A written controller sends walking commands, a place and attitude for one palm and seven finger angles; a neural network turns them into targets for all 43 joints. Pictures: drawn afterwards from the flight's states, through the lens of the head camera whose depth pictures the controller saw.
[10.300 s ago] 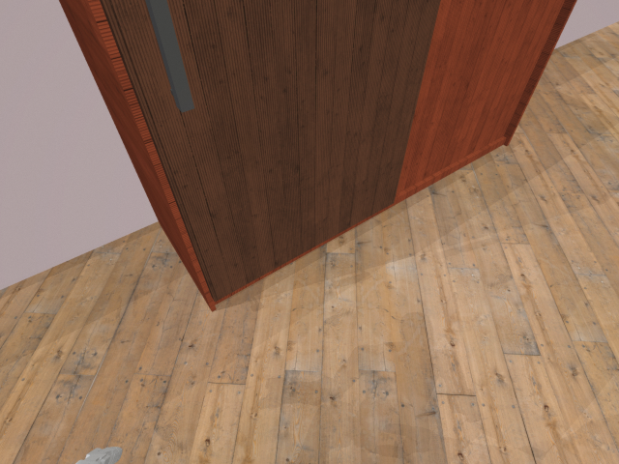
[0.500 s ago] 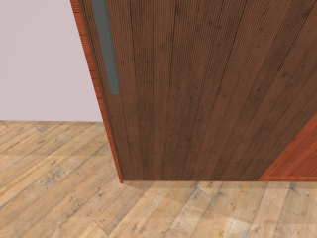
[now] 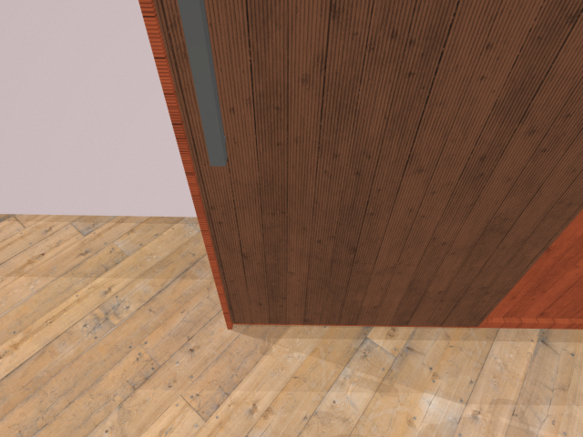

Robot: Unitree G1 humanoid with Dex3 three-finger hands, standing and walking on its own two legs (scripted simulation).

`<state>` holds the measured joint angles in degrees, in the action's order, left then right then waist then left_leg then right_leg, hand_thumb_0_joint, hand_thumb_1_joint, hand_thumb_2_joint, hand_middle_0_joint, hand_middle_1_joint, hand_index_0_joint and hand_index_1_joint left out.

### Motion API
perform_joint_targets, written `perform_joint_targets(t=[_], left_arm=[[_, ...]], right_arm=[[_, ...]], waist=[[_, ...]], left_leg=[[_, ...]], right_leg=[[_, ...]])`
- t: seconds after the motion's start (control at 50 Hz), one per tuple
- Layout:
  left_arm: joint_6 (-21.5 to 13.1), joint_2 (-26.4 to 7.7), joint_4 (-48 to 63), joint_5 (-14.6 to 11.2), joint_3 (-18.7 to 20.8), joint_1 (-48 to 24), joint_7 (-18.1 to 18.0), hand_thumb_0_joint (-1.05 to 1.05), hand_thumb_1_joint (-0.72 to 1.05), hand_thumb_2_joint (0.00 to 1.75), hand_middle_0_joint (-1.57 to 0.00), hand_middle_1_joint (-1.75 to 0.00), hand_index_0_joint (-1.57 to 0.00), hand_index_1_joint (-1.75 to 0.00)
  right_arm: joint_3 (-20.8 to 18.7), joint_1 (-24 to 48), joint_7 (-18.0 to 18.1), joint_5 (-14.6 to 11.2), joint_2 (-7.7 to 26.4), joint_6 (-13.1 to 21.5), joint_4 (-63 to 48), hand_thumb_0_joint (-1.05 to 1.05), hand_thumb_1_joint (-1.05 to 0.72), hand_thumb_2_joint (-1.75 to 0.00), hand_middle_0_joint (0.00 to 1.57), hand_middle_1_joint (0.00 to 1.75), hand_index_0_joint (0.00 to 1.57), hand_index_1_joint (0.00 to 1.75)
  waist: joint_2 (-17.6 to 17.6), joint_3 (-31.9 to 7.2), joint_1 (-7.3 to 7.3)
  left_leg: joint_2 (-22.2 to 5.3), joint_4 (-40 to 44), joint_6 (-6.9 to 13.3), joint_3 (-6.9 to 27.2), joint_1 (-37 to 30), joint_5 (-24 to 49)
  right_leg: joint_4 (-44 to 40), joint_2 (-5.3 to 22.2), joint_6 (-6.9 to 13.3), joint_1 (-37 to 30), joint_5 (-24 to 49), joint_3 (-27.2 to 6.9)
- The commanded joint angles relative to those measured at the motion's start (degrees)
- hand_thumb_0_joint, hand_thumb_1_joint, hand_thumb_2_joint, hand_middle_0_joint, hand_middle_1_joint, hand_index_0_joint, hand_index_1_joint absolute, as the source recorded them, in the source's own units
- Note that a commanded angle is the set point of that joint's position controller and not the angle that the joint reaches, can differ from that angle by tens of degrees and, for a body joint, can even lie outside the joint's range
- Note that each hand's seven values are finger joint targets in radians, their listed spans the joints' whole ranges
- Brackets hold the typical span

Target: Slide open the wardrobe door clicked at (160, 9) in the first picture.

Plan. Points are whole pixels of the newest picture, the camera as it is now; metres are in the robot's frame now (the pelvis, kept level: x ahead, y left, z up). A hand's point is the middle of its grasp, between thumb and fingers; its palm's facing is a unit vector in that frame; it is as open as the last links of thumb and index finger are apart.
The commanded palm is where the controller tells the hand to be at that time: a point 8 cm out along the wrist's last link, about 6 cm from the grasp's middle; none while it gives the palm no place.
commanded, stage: look again from close up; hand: left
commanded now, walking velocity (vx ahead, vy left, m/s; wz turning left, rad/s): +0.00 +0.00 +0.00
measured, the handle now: (207, 73) +0.59 +0.18 +0.22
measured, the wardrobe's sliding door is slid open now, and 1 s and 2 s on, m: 0.00 0.00 0.00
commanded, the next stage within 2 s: shuffle to correct the standing spot in 0.80 s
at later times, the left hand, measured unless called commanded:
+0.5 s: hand out of the picture +0.04 +0.19 -0.17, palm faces -0.01 -0.97 -0.25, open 7.4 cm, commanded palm none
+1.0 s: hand out of the picture +0.06 +0.21 -0.17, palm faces -0.01 -0.96 -0.27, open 7.4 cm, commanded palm none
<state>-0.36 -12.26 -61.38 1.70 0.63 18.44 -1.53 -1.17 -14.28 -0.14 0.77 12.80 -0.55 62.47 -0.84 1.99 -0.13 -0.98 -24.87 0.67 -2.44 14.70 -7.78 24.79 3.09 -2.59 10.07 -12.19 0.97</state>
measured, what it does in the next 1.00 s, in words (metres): stands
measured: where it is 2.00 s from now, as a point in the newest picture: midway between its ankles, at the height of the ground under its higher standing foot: outside the picture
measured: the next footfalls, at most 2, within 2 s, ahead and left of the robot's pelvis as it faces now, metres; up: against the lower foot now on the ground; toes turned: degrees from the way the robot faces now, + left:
right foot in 1.44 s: +0.11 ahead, -0.10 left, +0.00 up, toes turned -5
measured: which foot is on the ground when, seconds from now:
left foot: down 0.00-1.00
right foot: down 0.00-1.00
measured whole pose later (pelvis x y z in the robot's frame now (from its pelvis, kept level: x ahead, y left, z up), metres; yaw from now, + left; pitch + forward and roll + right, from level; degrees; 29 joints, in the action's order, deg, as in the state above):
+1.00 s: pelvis +0.03 -0.01 +0.00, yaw -1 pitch -2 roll +0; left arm -0.6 -14.1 -62.2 1.3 0.2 13.3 -1.3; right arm -0.1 -10.4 0.0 0.9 14.4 0.0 63.8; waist -0.1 2.1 -0.1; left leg -1.2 -23.3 0.1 -2.8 11.9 -9.8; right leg 22.3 2.8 -2.5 7.1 -13.5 0.7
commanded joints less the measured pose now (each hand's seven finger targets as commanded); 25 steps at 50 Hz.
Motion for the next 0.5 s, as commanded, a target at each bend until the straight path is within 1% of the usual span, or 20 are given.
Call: perform_joint_targets(t=[0.0, 0.06, 0.1, 0.12, 0.18, 0.22, 0.26, 0.3, 0.36, 0.4, 0.46, 0.48], left_arm=[[-0.71, -7.59, 2.12, -0.23, 1.20, 1.70, -0.39, 0.00, 0.90, 0.90, -0.20, -0.30, -0.20, -0.30], [-0.85, -7.83, 2.04, -0.30, 1.31, 1.64, -0.32, 0.00, 0.90, 0.90, -0.20, -0.30, -0.20, -0.30], [-0.90, -8.08, 2.12, -0.32, 1.31, 1.19, -0.32, 0.00, 0.90, 0.90, -0.20, -0.30, -0.20, -0.30], [-0.97, -8.18, 2.12, -0.36, 1.32, 1.01, -0.31, 0.00, 0.90, 0.90, -0.20, -0.30, -0.20, -0.30], [-1.02, -8.27, 1.95, -0.38, 1.25, 0.70, -0.31, 0.00, 0.90, 0.90, -0.20, -0.30, -0.20, -0.30], [-1.13, -8.41, 2.00, -0.44, 1.22, 0.04, -0.32, 0.00, 0.90, 0.90, -0.20, -0.30, -0.20, -0.30], [-1.14, -8.52, 1.99, -0.49, 1.18, -0.16, -0.29, 0.00, 0.90, 0.90, -0.20, -0.30, -0.20, -0.30], [-1.07, -8.69, 2.03, -0.45, 1.17, -0.59, -0.28, 0.00, 0.90, 0.90, -0.20, -0.30, -0.20, -0.30], [-1.10, -8.77, 2.04, -0.53, 1.14, -1.17, -0.22, 0.00, 0.90, 0.90, -0.20, -0.30, -0.20, -0.30], [-1.16, -9.01, 2.13, -0.51, 1.23, -1.45, -0.26, 0.00, 0.90, 0.90, -0.20, -0.30, -0.20, -0.30], [-1.13, -9.11, 2.11, -0.56, 1.22, -1.84, -0.20, 0.00, 0.90, 0.90, -0.20, -0.30, -0.20, -0.30], [-1.16, -9.32, 2.18, -0.49, 1.23, -1.87, -0.23, 0.00, 0.90, 0.90, -0.20, -0.30, -0.20, -0.30]], right_arm=[[-1.77, -0.59, 0.63, -0.19, 8.17, 0.79, -2.66, 0.00, -0.90, -0.90, 0.20, 0.30, 0.20, 0.30], [-1.76, -0.43, 0.63, -0.18, 8.16, 0.87, -2.66, 0.00, -0.90, -0.90, 0.20, 0.30, 0.20, 0.30], [-1.69, -0.56, 0.62, -0.20, 8.17, 0.98, -2.47, 0.00, -0.90, -0.90, 0.20, 0.30, 0.20, 0.30], [-1.67, -0.31, 0.64, -0.21, 8.30, 1.05, -2.50, 0.00, -0.90, -0.90, 0.20, 0.30, 0.20, 0.30], [-1.61, 0.03, 0.65, -0.27, 8.46, 1.12, -2.43, 0.00, -0.90, -0.90, 0.20, 0.30, 0.20, 0.30], [-1.46, 0.20, 0.68, -0.26, 8.33, 1.23, -2.26, 0.00, -0.90, -0.90, 0.20, 0.30, 0.20, 0.30], [-1.39, 0.49, 0.67, -0.26, 8.43, 1.25, -2.15, 0.00, -0.90, -0.90, 0.20, 0.30, 0.20, 0.30], [-1.39, 0.67, 0.66, -0.27, 8.48, 1.20, -2.09, 0.00, -0.90, -0.90, 0.20, 0.30, 0.20, 0.30], [-1.31, 1.04, 0.70, -0.20, 8.70, 1.27, -2.01, 0.00, -0.90, -0.90, 0.20, 0.30, 0.20, 0.30], [-1.28, 1.08, 0.70, -0.26, 8.84, 1.44, -1.96, 0.00, -0.90, -0.90, 0.20, 0.30, 0.20, 0.30], [-1.24, 1.92, 0.72, -0.22, 9.01, 1.39, -1.92, 0.00, -0.90, -0.90, 0.20, 0.30, 0.20, 0.30], [-1.25, 1.90, 0.71, -0.25, 9.03, 1.41, -1.95, 0.00, -0.90, -0.90, 0.20, 0.30, 0.20, 0.30]], waist=[[0.62, 3.62, 0.40], [1.17, 3.14, 0.35], [0.35, 2.13, 0.53], [0.78, 1.85, 0.40], [0.50, 1.71, 0.38], [1.54, 2.04, 0.41], [1.26, 1.66, 0.42], [0.94, 2.13, 0.40], [1.47, 1.61, 0.44], [0.92, 0.49, 0.40], [0.57, 0.99, 0.30], [0.67, 0.76, 0.28]], left_leg=[[-4.86, 8.32, 0.02, 7.52, 0.55, -14.23], [-4.59, 7.62, -0.01, 6.94, 0.02, -12.81], [-4.65, 7.36, -0.08, 6.94, -0.67, -11.64], [-4.64, 7.03, -0.05, 6.86, -0.94, -10.59], [-4.83, 6.76, -0.06, 6.65, -1.59, -9.16], [-4.75, 6.40, -0.12, 6.19, -1.49, -7.21], [-4.64, 6.06, -0.19, 5.84, -2.09, -6.37], [-4.68, 6.23, -0.23, 5.98, -1.87, -6.78], [-4.77, 6.02, -0.24, 5.78, -2.51, -5.36], [-5.02, 5.76, -0.15, 5.76, -3.03, -3.01], [-4.95, 5.85, -0.30, 5.48, -3.12, -3.65], [-5.07, 5.69, -0.15, 5.64, -3.36, -2.20]], right_leg=[[-6.70, 2.47, 3.20, 5.46, -8.12, -4.01], [-7.17, 2.84, 3.33, 5.57, -8.33, -4.39], [-6.91, 2.79, 3.40, 5.10, -7.50, -4.37], [-6.80, 2.84, 3.42, 4.77, -6.47, -4.26], [-6.82, 2.87, 3.40, 4.56, -5.31, -4.28], [-6.91, 3.03, 3.45, 4.19, -4.22, -4.37], [-7.13, 3.22, 3.45, 4.18, -4.31, -4.49], [-7.15, 3.12, 3.32, 4.30, -4.58, -4.35], [-7.11, 3.13, 3.38, 3.92, -3.63, -4.35], [-6.77, 3.17, 3.31, 2.70, -1.44, -4.12], [-7.24, 3.23, 3.25, 2.97, -2.03, -4.36], [-7.10, 3.17, 3.36, 2.57, -0.69, -4.42]])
